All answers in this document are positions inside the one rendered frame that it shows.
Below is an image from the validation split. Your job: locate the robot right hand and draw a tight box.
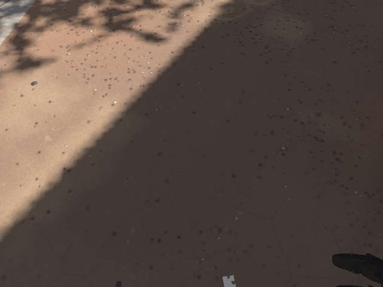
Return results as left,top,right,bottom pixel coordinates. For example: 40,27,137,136
332,254,383,287

